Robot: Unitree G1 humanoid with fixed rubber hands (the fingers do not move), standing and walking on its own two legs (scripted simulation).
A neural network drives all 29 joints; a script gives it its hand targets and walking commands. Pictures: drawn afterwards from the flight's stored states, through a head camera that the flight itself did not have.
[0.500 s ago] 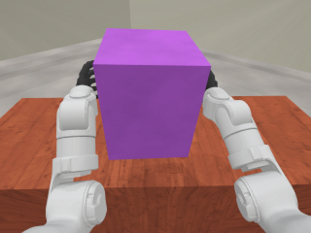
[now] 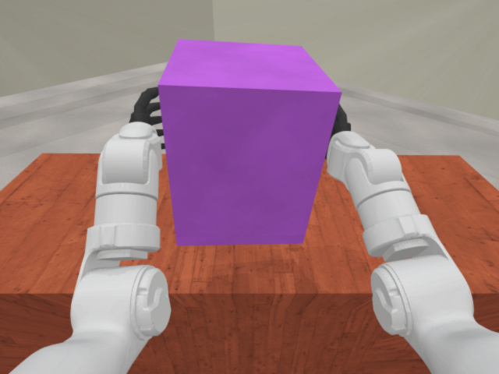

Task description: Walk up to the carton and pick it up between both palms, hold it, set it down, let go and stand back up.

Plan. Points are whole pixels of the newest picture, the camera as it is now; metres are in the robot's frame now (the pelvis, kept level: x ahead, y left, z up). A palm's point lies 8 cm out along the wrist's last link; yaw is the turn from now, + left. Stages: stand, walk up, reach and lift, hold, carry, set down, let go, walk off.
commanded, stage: hold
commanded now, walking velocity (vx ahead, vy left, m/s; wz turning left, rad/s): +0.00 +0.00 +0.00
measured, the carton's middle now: (241, 142) +0.40 +0.01 +0.25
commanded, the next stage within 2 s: none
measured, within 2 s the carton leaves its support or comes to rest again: neither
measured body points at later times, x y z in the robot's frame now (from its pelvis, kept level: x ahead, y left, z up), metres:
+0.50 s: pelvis +0.02 +0.00 +0.00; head -0.05 +0.01 +0.44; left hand +0.40 +0.15 +0.26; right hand +0.40 -0.15 +0.25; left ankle +0.04 +0.13 -0.74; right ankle +0.02 -0.12 -0.74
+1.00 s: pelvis +0.00 +0.00 +0.00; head -0.08 +0.01 +0.44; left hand +0.39 +0.15 +0.28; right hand +0.39 -0.14 +0.25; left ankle +0.04 +0.13 -0.74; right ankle +0.02 -0.12 -0.74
